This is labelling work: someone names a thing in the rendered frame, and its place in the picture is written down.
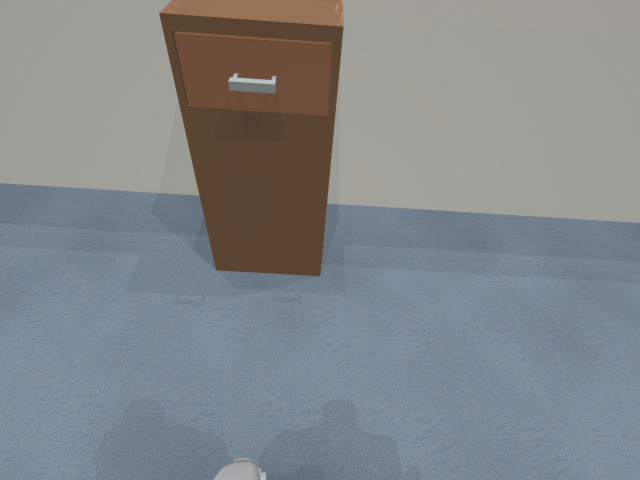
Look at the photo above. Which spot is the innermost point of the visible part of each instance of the handle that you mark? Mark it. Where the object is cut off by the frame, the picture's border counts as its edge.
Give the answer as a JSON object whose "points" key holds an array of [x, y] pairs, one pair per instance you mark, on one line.
{"points": [[252, 85]]}

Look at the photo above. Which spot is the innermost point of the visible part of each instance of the cabinet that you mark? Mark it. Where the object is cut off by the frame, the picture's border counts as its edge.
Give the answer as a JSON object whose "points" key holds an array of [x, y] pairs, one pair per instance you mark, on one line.
{"points": [[262, 175]]}

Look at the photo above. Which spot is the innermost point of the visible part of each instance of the drawer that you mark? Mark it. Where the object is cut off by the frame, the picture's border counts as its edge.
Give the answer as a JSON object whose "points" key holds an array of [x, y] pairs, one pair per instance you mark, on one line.
{"points": [[301, 68]]}

